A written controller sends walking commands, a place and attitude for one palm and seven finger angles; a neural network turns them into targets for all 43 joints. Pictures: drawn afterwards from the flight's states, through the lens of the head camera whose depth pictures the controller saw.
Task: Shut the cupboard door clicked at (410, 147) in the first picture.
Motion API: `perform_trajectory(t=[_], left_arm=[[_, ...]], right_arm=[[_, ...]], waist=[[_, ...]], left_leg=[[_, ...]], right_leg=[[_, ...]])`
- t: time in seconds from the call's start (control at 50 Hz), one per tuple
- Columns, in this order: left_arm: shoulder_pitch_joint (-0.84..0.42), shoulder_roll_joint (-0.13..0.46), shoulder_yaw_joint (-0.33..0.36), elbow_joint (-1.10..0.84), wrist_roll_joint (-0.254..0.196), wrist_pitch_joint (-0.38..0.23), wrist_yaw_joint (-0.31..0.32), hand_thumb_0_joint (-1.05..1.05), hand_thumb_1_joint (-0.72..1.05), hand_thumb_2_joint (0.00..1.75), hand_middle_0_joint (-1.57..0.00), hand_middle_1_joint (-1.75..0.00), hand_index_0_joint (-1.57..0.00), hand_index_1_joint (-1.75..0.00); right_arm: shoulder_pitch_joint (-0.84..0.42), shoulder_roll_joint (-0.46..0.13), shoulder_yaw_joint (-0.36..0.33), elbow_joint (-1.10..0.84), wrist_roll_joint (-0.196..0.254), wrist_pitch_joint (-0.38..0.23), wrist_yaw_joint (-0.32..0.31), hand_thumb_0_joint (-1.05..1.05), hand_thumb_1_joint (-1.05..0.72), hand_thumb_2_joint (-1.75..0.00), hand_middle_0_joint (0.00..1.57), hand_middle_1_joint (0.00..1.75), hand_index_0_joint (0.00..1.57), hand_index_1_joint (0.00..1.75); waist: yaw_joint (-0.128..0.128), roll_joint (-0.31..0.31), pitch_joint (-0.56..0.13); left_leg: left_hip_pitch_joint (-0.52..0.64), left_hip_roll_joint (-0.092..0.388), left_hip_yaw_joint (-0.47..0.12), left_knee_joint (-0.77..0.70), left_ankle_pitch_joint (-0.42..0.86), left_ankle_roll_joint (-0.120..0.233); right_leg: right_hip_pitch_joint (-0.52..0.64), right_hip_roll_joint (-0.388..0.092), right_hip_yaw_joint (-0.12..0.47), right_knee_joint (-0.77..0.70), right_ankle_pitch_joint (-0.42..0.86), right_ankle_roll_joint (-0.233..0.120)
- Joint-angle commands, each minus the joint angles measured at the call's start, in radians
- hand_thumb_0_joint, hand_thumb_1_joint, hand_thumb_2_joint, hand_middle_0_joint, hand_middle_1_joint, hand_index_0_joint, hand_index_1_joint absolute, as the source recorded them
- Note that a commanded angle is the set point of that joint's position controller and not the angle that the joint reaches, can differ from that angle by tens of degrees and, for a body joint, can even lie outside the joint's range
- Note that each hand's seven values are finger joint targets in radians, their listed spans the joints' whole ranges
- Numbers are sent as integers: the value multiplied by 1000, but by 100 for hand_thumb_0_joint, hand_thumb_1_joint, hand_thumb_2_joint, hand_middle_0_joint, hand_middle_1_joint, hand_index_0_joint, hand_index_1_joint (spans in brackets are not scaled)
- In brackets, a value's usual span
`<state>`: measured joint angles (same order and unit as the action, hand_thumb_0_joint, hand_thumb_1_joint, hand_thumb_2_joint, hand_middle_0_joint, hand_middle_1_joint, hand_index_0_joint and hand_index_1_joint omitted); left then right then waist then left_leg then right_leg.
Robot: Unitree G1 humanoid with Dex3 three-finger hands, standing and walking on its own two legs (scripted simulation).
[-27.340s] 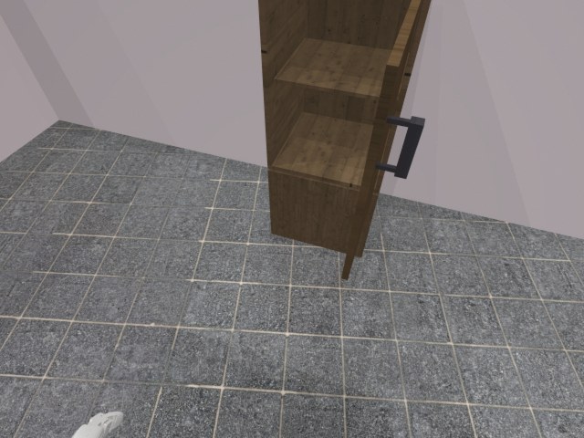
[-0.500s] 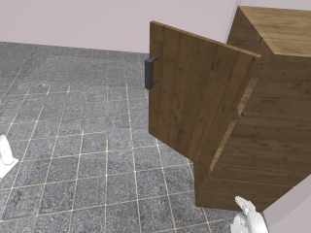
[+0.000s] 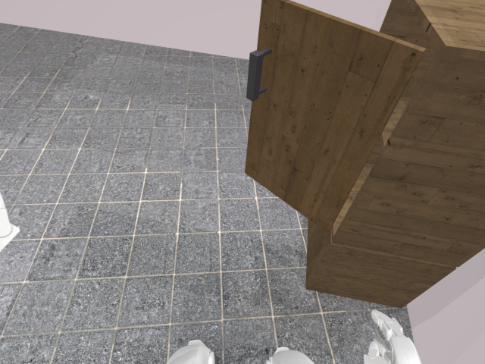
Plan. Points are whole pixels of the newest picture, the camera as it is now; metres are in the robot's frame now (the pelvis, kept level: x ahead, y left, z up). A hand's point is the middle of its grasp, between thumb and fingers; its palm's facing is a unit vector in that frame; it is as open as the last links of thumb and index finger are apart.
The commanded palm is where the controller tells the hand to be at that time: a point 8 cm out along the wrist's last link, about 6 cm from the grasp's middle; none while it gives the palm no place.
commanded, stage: step back with the hand held close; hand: left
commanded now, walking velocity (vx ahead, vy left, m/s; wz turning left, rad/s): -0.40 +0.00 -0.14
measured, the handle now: (259, 74) +0.76 -0.03 +0.10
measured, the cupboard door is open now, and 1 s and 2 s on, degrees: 57 57 57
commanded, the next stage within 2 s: stop stepping back and stand still in 0.10 s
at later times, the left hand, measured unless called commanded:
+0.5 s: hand out of the picture +0.11 +0.27 +0.21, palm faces +0.34 -0.84 -0.42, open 7.4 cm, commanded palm +0.05 +0.30 +0.21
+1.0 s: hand out of the picture +0.05 +0.30 +0.21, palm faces +0.39 -0.85 -0.34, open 7.5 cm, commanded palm -0.01 +0.34 +0.21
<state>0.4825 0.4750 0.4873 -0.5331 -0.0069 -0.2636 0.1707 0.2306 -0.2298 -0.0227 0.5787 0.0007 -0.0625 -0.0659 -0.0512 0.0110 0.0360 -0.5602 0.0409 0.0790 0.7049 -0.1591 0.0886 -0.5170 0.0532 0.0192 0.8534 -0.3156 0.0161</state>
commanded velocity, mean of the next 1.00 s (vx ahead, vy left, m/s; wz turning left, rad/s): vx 0.13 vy -0.01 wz -0.03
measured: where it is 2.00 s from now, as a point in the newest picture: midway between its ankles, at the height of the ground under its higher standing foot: outside the picture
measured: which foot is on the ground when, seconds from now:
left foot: down 0.00-0.18, up 0.20-0.36, down 0.38-0.70, up 0.72-0.94, down 0.96-1.00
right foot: up 0.00-0.12, down 0.14-0.48, up 0.50-0.68, down 0.70-1.00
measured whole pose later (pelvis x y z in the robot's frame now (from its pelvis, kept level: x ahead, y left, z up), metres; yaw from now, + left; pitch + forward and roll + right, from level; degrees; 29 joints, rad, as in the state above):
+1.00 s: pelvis -0.19 +0.06 +0.02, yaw -8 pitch -2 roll +0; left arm 0.44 0.40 0.40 -0.45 -0.01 -0.20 0.19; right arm 0.31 -0.22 -0.01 0.68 -0.01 -0.07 -0.10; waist -0.02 -0.05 -0.06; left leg -0.34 0.06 0.09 0.64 -0.27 0.00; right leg -0.24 -0.02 -0.05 0.69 -0.43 -0.04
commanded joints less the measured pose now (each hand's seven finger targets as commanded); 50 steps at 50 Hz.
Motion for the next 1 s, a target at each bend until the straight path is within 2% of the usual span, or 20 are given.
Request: perform_trajectory(t=[0.0, 0.1, 0.14, 0.16, 0.18, 0.2, 0.24, 0.3, 0.4, 0.42, 0.5, 0.6, 0.64, 0.68, 0.72, 0.78, 0.9, 0.92, 0.96, 0.98], left_arm=[[-9, 161, 169, -204, -28, -54, 24, 0, 90, 90, -20, -30, -20, -30], [-42, 89, 67, -190, -54, -43, 1, 0, 90, 90, -20, -30, -20, -30], [-117, 109, 50, -212, -38, -52, 10, 0, 90, 90, -20, -30, -20, -30], [-193, 142, 39, -201, -31, -58, 21, 0, 90, 90, -20, -30, -20, -30], [-306, 167, 12, -242, -11, -75, 28, 0, 90, 90, -20, -30, -20, -30], [-290, 195, 36, -236, -4, -65, 30, 0, 90, 90, -20, -30, -20, -30], [-188, 214, 84, -197, -6, -12, 29, 0, 90, 90, -20, -30, -20, -30], [-126, 145, 42, -144, -15, 16, 31, 0, 90, 90, -20, -30, -20, -30], [30, 154, 86, -89, -31, 38, 22, 0, 90, 90, -20, -30, -20, -30], [70, 158, 98, -111, -46, 35, 17, 0, 90, 90, -20, -30, -20, -30], [19, 119, 59, -152, -25, 33, 19, 0, 90, 90, -20, -30, -20, -30], [-47, 104, 3, -175, -3, 58, 23, 0, 90, 90, -20, -30, -20, -30], [-31, 148, 39, -182, 1, 62, 27, 0, 90, 90, -20, -30, -20, -30], [-79, 187, 64, -212, -6, 48, 27, 0, 90, 90, -20, -30, -20, -30], [-70, 187, 107, -185, -15, 12, 31, 0, 90, 90, -20, -30, -20, -30], [-52, 133, 47, -123, -14, 29, 22, 0, 90, 90, -20, -30, -20, -30], [-181, 121, -7, -92, 0, 17, 36, 0, 90, 90, -20, -30, -20, -30], [-177, 123, -5, -111, -4, 15, 38, 0, 90, 90, -20, -30, -20, -30], [-129, 120, 22, -176, -11, 6, 40, 0, 90, 90, -20, -30, -20, -30], [-106, 157, 58, -161, -13, -3, 37, 0, 90, 90, -20, -30, -20, -30]], right_arm=[[-113, -130, -70, -129, 15, -89, -8, 0, -90, -90, 20, 30, 20, 30], [-133, -107, -39, -96, 4, -101, 6, 0, -90, -90, 20, 30, 20, 30], [-117, -79, -39, -69, 3, -99, 13, 0, -90, -90, 20, 30, 20, 30], [-128, -57, -33, -53, 6, -100, 10, 0, -90, -90, 20, 30, 20, 30], [-164, -55, -33, -44, 11, -105, 5, 0, -90, -90, 20, 30, 20, 30], [-174, -64, -36, -66, 23, -111, -4, 0, -90, -90, 20, 30, 20, 30], [-149, -68, -19, -92, 14, -85, -14, 0, -90, -90, 20, 30, 20, 30], [-115, -58, 7, -90, 10, -53, -20, 0, -90, -90, 20, 30, 20, 30], [-86, -113, -20, -139, 38, -48, -16, 0, -90, -90, 20, 30, 20, 30], [-82, -96, -6, -136, 25, -41, -15, 0, -90, -90, 20, 30, 20, 30], [-104, -103, -2, -129, 8, -52, -19, 0, -90, -90, 20, 30, 20, 30], [-90, -107, -15, -125, 0, -60, -23, 0, -90, -90, 20, 30, 20, 30], [-88, -102, -17, -113, -5, -51, -23, 0, -90, -90, 20, 30, 20, 30], [-88, -99, -27, -96, -5, -40, -14, 0, -90, -90, 20, 30, 20, 30], [-39, -96, -34, -70, -14, -55, -3, 0, -90, -90, 20, 30, 20, 30], [-74, -91, -31, -86, -4, -30, -11, 0, -90, -90, 20, 30, 20, 30], [-73, -80, -10, -61, -17, -67, -49, 0, -90, -90, 20, 30, 20, 30], [-59, -88, -12, -65, -12, -73, -52, 0, -90, -90, 20, 30, 20, 30], [-61, -123, -17, -92, -2, -77, -49, 0, -90, -90, 20, 30, 20, 30], [-70, -97, -8, -92, -3, -79, -44, 0, -90, -90, 20, 30, 20, 30]], waist=[[52, 173, -224], [57, 192, -102], [53, -8, -97], [52, -212, -106], [59, -274, -146], [64, -307, -177], [64, -139, -242], [32, 51, -192], [45, -40, -227], [28, 68, -232], [27, 242, -54], [37, 211, -65], [40, 115, -106], [54, -165, -70], [33, -124, -148], [29, -99, 5], [30, -18, 22], [23, 42, 7], [23, 335, -28], [21, 245, -27]], left_leg=[[-102, 327, -272, -460, -464, 32], [28, 260, -150, -431, -440, -76], [181, 119, -54, -157, -324, -139], [268, 42, 9, 75, -219, -169], [213, -2, -11, 216, -251, -159], [133, -11, -65, 271, -254, -131], [77, -11, -58, 220, -221, -120], [254, -47, -2, -72, -65, -106], [379, 102, -119, -260, 282, -56], [364, 121, -169, -321, 286, -67], [62, 247, -312, -642, -679, -21], [67, 149, -161, -495, -588, -51], [-3, 71, -92, -214, -482, -72], [-180, -18, -27, 282, -263, -92], [-193, 21, -92, 401, -207, -105], [-18, 81, -99, 274, -195, -93], [329, -9, 71, -129, -192, -76], [383, 9, 35, -198, -234, -61], [482, 272, -424, -419, -274, 52], [416, 337, -492, -474, -248, 91]], right_leg=[[312, 26, -2, 210, -168, 3], [260, -6, -46, -260, -211, -30], [78, -139, 215, -544, -196, -94], [-56, -312, 406, -649, -82, -145], [37, -383, 429, -607, 348, -150], [156, -355, 372, -491, 650, -121], [301, -345, 302, -358, 799, -147], [252, -251, 170, -357, 609, -113], [315, -73, 88, -339, 371, -28], [295, -55, 26, -299, 289, -15], [296, -4, -66, -114, -97, -6], [422, 25, -169, -337, -167, -56], [501, -71, -9, -457, -214, -133], [431, -420, 521, -695, -339, -302], [488, -388, 378, -592, -5, -299], [123, -352, 314, -654, -416, -258], [59, -218, 109, -511, -368, -172], [53, -183, 84, -417, -320, -148], [-66, -22, -71, -40, -193, -48], [-43, -34, -53, 62, -222, -33]])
